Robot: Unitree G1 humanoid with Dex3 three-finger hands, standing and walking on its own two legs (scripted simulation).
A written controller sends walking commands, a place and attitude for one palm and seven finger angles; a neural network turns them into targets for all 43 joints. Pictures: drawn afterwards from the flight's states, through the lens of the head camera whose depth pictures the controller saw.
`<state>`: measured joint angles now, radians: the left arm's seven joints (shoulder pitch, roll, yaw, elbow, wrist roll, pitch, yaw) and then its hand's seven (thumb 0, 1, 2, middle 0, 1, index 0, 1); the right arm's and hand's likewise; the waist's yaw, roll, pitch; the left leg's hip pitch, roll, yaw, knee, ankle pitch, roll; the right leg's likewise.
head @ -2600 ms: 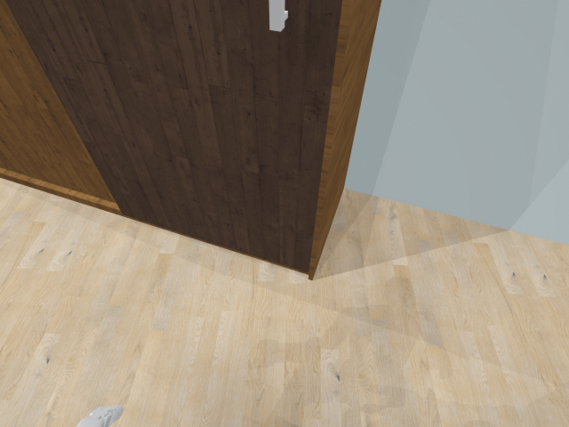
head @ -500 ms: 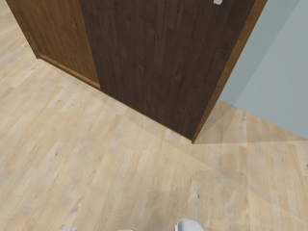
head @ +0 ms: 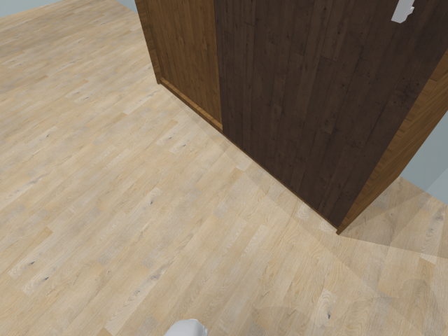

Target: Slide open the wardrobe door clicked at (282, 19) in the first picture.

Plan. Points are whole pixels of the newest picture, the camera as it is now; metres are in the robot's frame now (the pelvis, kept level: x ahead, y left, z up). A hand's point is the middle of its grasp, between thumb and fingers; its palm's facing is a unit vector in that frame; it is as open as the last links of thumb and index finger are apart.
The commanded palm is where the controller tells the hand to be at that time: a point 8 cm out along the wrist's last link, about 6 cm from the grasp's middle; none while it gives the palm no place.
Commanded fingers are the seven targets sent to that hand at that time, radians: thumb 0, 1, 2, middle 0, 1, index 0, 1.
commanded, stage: walk to a spot facing it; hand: right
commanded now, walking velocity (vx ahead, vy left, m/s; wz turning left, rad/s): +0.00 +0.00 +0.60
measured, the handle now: out of the picture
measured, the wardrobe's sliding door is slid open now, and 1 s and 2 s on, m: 0.00 0.00 0.00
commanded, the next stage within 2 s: turn to face it in 1.44 s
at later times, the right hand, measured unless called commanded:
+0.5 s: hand out of the picture +0.13 -0.12 -0.16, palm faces -0.27 +0.94 -0.22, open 7.4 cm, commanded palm none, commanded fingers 0.00 -0.90 -0.90 0.20 0.30 0.20 0.30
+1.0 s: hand (260, 248) +0.34 -0.06 -0.17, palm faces -0.56 +0.81 -0.15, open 7.4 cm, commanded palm none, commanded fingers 0.00 -0.90 -0.90 0.20 0.30 0.20 0.30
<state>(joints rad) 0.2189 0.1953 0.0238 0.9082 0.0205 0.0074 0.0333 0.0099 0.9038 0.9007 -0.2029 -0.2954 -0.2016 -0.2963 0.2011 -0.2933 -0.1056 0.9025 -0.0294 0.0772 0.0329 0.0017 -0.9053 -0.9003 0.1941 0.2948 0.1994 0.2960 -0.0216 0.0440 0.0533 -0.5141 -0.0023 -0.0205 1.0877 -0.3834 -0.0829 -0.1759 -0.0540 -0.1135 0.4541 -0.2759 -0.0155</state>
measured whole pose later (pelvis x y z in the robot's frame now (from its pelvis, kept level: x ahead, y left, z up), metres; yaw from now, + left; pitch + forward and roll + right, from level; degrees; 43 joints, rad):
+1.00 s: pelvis +0.17 +0.05 +0.00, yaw +36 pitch +0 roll +1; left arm 0.42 0.13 0.03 1.04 0.02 -0.06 0.02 0.01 0.90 0.90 -0.20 -0.30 -0.20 -0.30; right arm 0.18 -0.23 -0.10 0.95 -0.04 0.05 0.05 0.00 -0.91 -0.90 0.19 0.29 0.20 0.30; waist 0.01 0.04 0.06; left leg -0.65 0.10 0.07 1.02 -0.14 -0.05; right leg -0.01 -0.09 -0.32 0.34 -0.33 0.00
